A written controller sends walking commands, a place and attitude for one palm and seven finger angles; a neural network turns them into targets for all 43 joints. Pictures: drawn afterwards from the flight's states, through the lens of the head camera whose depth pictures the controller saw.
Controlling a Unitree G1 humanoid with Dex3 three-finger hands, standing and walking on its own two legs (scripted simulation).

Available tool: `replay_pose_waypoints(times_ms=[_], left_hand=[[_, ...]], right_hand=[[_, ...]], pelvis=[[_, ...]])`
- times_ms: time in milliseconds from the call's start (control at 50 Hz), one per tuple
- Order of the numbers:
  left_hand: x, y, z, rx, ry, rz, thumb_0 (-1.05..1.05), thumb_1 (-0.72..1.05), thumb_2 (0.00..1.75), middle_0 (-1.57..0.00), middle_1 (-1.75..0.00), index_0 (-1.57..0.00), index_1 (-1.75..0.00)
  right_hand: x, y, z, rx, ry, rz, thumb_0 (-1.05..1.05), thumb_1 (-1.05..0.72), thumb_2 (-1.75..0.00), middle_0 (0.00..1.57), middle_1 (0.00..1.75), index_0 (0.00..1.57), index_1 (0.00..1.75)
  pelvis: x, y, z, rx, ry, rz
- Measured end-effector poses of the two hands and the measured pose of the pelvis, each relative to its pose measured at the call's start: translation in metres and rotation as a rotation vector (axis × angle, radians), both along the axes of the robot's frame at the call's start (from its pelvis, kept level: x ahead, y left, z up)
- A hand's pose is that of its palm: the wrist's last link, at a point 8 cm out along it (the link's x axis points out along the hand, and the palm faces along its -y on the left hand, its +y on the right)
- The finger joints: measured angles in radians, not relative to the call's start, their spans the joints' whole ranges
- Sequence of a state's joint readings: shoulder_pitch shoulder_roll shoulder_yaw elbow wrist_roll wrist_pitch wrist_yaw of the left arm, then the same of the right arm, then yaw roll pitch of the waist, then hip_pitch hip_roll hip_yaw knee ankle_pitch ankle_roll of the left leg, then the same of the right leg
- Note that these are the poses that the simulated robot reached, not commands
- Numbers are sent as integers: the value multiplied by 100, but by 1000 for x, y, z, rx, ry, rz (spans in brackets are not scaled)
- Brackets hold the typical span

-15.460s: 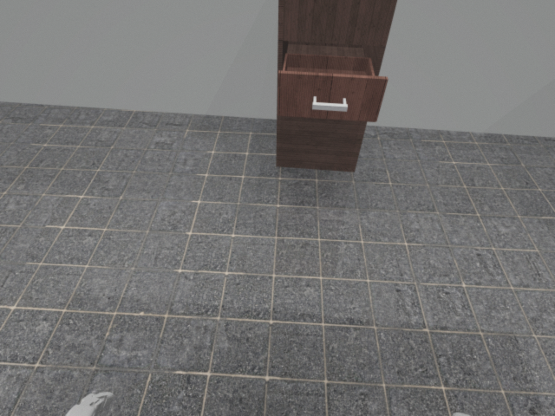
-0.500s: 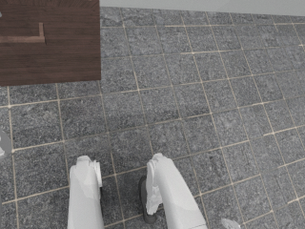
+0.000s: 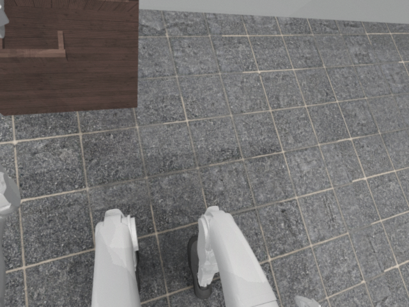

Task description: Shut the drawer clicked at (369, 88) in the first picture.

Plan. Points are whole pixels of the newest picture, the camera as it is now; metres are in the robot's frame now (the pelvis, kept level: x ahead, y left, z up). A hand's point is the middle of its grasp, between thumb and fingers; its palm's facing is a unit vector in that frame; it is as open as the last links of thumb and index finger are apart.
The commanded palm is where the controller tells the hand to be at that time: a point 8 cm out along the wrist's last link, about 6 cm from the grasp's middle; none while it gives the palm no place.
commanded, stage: pull the fist back off the drawer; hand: left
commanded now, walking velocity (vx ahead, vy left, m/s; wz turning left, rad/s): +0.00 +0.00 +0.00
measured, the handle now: out of the picture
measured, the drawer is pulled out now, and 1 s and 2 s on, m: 0.00 0.00 0.00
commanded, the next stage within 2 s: draw the hand back to the body in 0.34 s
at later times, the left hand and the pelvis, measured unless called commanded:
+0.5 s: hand out of the picture +0.55 +0.28 +0.06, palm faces +0.17 -0.98 -0.06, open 3.2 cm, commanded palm +0.51 +0.29 +0.08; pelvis +0.04 +0.00 +0.03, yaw +1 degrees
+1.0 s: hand out of the picture +0.39 +0.25 +0.20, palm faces +0.16 -0.98 -0.11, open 3.2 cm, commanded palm +0.35 +0.30 +0.23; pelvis +0.07 +0.00 +0.16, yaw +7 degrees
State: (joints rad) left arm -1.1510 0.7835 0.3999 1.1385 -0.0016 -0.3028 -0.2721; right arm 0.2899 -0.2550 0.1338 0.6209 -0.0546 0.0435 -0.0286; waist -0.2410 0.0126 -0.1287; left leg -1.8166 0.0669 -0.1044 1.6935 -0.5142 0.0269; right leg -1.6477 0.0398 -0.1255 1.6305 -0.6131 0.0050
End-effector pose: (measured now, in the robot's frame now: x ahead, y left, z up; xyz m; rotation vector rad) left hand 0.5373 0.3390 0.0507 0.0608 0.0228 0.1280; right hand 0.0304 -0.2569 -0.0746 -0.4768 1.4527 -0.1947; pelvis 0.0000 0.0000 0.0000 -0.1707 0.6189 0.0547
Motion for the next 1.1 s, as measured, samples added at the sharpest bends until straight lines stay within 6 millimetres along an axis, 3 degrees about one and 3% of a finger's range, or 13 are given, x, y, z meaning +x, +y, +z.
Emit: replay_pose_waypoints(times_ms=[240,480,560,660,740,880,980,1100], left_hand=[[-6,-18,0,-29,7,8,1,83,91,-140,-160,-140,-160],[-19,-12,9,-11,-13,42,1,90,90,-140,-160,-140,-160],[-35,-16,25,28,-51,4,1,90,90,-140,-160,-140,-160],[-78,-27,57,18,-2,-34,1,90,90,-140,-160,-140,-160],[-113,-24,91,-13,19,30,1,90,90,-140,-160,-140,-160],[-149,-25,146,-11,-39,63,1,90,90,-140,-160,-140,-160],[-171,-35,157,7,30,23,1,90,90,-140,-160,-140,-160],[-213,-41,185,166,176,172,1,90,90,-140,-160,-140,-160]], right_hand=[[15,2,5,57,-4,-44,1,-91,-90,20,30,20,30],[56,-5,4,89,-53,-28,1,-91,-90,20,30,20,30],[73,-6,9,107,-76,-42,1,-91,-90,20,30,20,30],[106,5,34,170,-156,-32,1,-91,-90,20,30,20,30],[141,13,65,201,-272,14,1,-91,-90,20,30,20,30],[194,17,119,205,-478,94,1,-91,-90,20,30,20,30],[212,16,151,202,-568,106,1,-91,-90,20,30,20,30],[222,26,182,212,-619,76,1,-91,-90,20,30,20,30]], pelvis=[[15,0,16,18,-7,-14],[34,-4,27,43,-13,-18],[39,-3,36,49,-25,-12],[48,-3,71,68,-70,1],[57,-4,100,86,-121,20],[67,-6,134,105,-233,56],[70,-5,152,121,-308,62],[79,-2,182,153,-397,51]])
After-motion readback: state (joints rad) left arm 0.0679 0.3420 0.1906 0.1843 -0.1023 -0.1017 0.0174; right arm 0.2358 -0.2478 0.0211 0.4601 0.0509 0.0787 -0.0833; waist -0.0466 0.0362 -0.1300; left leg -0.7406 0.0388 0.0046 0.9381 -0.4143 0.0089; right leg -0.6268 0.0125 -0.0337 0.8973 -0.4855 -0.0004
